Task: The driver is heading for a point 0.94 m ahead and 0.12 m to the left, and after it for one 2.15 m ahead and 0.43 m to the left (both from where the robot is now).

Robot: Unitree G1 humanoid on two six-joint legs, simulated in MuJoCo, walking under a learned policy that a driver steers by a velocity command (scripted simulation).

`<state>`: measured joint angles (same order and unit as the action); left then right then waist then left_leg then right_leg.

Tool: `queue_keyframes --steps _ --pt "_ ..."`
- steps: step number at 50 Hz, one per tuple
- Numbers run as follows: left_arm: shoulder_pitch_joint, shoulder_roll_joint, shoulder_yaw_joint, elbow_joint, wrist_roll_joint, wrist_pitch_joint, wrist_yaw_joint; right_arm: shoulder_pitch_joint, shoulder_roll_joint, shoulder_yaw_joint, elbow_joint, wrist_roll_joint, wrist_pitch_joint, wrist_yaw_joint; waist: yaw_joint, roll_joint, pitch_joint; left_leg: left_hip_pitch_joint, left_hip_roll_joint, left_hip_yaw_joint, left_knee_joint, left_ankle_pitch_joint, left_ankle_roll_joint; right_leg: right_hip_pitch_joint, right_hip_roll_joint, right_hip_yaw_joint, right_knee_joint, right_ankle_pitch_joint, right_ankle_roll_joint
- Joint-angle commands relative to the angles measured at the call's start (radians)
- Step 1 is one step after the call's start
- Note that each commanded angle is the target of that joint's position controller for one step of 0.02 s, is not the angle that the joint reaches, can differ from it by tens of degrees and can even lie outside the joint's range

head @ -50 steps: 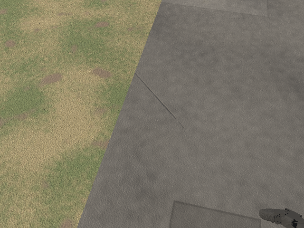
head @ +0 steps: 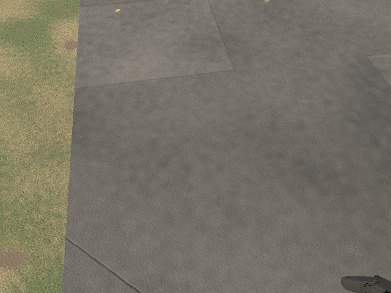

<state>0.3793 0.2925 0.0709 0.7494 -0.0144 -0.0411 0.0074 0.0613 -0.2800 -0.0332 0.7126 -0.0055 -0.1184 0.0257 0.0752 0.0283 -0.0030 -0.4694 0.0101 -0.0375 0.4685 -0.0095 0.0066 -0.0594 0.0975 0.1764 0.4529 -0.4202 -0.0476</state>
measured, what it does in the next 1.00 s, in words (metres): walks ahead: right foot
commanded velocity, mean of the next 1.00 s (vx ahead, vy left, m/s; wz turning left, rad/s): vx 0.32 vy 0.00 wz -0.06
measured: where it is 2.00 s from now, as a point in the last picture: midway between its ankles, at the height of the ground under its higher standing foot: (204, 182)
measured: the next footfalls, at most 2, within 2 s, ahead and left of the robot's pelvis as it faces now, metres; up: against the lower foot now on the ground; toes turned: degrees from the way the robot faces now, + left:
right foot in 0.40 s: +0.21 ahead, -0.12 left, +0.00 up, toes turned +1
right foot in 1.06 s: +0.54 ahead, -0.14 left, +0.00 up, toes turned -2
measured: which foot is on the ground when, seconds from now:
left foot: down 0.00-1.00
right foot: down 0.00-0.02, up 0.04-0.38, down 0.40-0.66, up 0.68-1.00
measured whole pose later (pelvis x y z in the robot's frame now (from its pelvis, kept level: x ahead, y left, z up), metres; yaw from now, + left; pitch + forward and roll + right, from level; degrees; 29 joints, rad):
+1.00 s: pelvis +0.33 -0.01 +0.00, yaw -1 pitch +2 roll +0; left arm 0.03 0.25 0.04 0.63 -0.02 -0.08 -0.05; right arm 0.44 -0.28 -0.04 0.94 0.02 -0.05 0.00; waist -0.11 -0.01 0.03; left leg 0.12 0.01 0.01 0.23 -0.38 0.00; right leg -0.58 -0.03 -0.02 0.57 -0.04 -0.03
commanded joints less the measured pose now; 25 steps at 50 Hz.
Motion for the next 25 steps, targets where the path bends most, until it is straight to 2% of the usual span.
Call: queue_keyframes --steps 1,2,3,4,5,6,7,8,9,11,13,16,18,19,20,21,22,23,24,25 --pt "0.005 0.061 0.003 -0.074 0.023 -0.010 0.007 0.237 -0.234 -0.077 -0.029 -0.033 -0.025 -0.010 -0.142 0.001 -0.234 0.533 0.213 -0.203 0.038 0.206 0.149 -0.224 -0.098 0.040 0.406 0.412 -0.033" --pt "0.155 0.013 -0.012 -0.060 0.001 -0.019 0.009 0.319 -0.275 -0.093 0.019 -0.026 -0.007 -0.002 -0.107 0.307 -0.340 0.783 0.400 -0.591 -0.042 0.218 0.319 -0.528 0.033 -0.039 0.729 -0.164 0.044" --pt "0.126 0.103 0.004 -0.042 -0.006 -0.019 0.012 0.330 -0.187 -0.071 0.015 0.008 -0.002 0.004 -0.135 0.183 -0.297 0.755 0.396 -0.649 -0.087 0.113 0.303 -0.621 -0.010 0.039 0.838 -0.211 0.054" --pt "0.013 0.141 0.016 -0.059 -0.008 -0.012 0.014 0.258 -0.141 -0.055 -0.001 0.008 0.004 0.002 -0.146 0.082 -0.181 0.635 0.361 -0.489 -0.083 0.183 0.262 -0.644 -0.042 0.025 0.865 -0.143 0.060" --pt "-0.053 0.135 0.014 -0.074 0.005 -0.003 0.018 0.188 -0.112 -0.040 -0.012 -0.005 0.009 0.004 -0.124 0.014 -0.123 0.515 0.316 -0.369 -0.088 0.319 0.239 -0.612 -0.079 -0.013 0.827 -0.089 0.069" --pt "-0.083 0.121 0.015 -0.087 0.018 0.004 0.019 0.142 -0.086 -0.030 -0.010 -0.007 0.012 0.005 -0.096 0.010 -0.082 0.421 0.283 -0.291 -0.098 0.431 0.231 -0.575 -0.117 -0.034 0.757 -0.054 0.074" --pt "-0.071 0.098 0.014 -0.086 0.019 0.012 0.017 0.119 -0.067 -0.021 -0.003 -0.011 0.012 0.005 -0.066 0.037 -0.077 0.357 0.241 -0.225 -0.116 0.478 0.212 -0.504 -0.147 -0.049 0.682 -0.030 0.077" --pt "-0.050 0.065 0.007 -0.077 0.015 0.020 0.017 0.104 -0.056 -0.016 0.007 -0.015 0.013 0.006 -0.050 0.069 -0.078 0.312 0.206 -0.170 -0.131 0.521 0.205 -0.445 -0.148 -0.070 0.607 -0.003 0.086" --pt "-0.042 0.040 0.000 -0.073 0.013 0.025 0.019 0.096 -0.065 -0.018 0.017 -0.016 0.014 0.004 -0.042 0.092 -0.084 0.292 0.191 -0.133 -0.141 0.570 0.211 -0.409 -0.144 -0.090 0.532 0.018 0.097" --pt "-0.056 0.019 -0.009 -0.074 0.017 0.031 0.024 0.085 -0.102 -0.027 0.035 -0.014 0.024 -0.005 -0.038 0.097 -0.114 0.270 0.188 -0.090 -0.144 0.617 0.220 -0.331 -0.144 -0.110 0.392 0.076 0.110" --pt "-0.080 0.024 -0.010 -0.070 0.016 0.038 0.026 0.089 -0.123 -0.032 0.050 -0.007 0.036 -0.011 -0.050 0.092 -0.140 0.267 0.189 -0.070 -0.151 0.572 0.216 -0.265 -0.139 -0.122 0.292 0.174 0.111" --pt "-0.133 0.046 -0.002 -0.071 0.016 0.051 0.026 0.100 -0.119 -0.028 0.077 -0.002 0.053 -0.012 -0.070 0.082 -0.116 0.257 0.191 -0.079 -0.159 0.370 0.207 -0.217 -0.138 -0.123 0.193 0.236 0.100" --pt "-0.154 0.043 0.001 -0.072 0.021 0.053 0.026 0.082 -0.108 -0.021 0.087 0.005 0.061 -0.011 -0.059 0.071 -0.081 0.231 0.179 -0.089 -0.147 0.186 0.186 -0.158 -0.132 -0.134 0.071 0.287 0.078" --pt "-0.155 0.044 0.001 -0.070 0.027 0.052 0.026 0.095 -0.100 -0.018 0.097 0.012 0.065 -0.011 -0.056 0.060 -0.074 0.218 0.157 -0.095 -0.148 -0.006 0.158 -0.117 -0.128 -0.143 -0.001 0.318 0.061" --pt "-0.166 0.063 0.005 -0.075 0.033 0.051 0.028 0.119 -0.087 -0.012 0.105 0.008 0.066 -0.011 -0.065 0.041 -0.059 0.184 0.133 -0.107 -0.146 -0.203 0.127 -0.080 -0.151 -0.118 -0.015 0.328 0.042" --pt "-0.164 0.089 0.010 -0.084 0.029 0.048 0.032 0.129 -0.085 -0.010 0.105 -0.002 0.067 -0.011 -0.076 0.015 -0.049 0.140 0.103 -0.106 -0.119 -0.369 0.108 -0.059 -0.187 -0.088 0.012 0.299 0.014" --pt "-0.184 0.138 0.021 -0.087 0.018 0.048 0.034 0.190 -0.072 -0.009 0.106 -0.003 0.063 -0.009 -0.126 -0.086 -0.037 0.063 0.033 -0.059 -0.101 -0.499 0.093 -0.043 -0.205 -0.060 0.040 0.173 -0.028" --pt "-0.163 0.119 0.027 -0.077 0.009 0.045 0.025 0.156 -0.073 -0.007 0.105 0.003 0.062 -0.014 -0.084 -0.122 0.000 0.070 -0.011 0.015 -0.043 -0.541 0.071 -0.128 -0.190 -0.033 -0.018 -0.056 -0.052" --pt "-0.133 0.100 0.023 -0.068 0.009 0.035 0.019 0.131 -0.075 -0.010 0.097 0.012 0.058 -0.019 -0.070 -0.154 0.043 0.045 -0.025 0.046 0.031 -0.539 0.063 -0.163 -0.215 0.029 -0.082 -0.164 -0.074" --pt "-0.100 0.103 0.023 -0.056 0.010 0.024 0.015 0.123 -0.056 -0.008 0.091 0.016 0.051 -0.020 -0.066 -0.207 0.055 0.012 -0.039 0.078 0.122 -0.501 0.058 -0.148 -0.272 0.125 -0.138 -0.196 -0.106"
Keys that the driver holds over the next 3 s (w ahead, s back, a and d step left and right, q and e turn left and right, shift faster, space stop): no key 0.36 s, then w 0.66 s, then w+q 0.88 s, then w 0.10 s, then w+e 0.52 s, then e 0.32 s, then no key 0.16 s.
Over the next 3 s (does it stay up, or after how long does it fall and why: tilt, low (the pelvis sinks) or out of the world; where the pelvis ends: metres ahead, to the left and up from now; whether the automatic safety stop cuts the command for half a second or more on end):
stays up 1.27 0.24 0.01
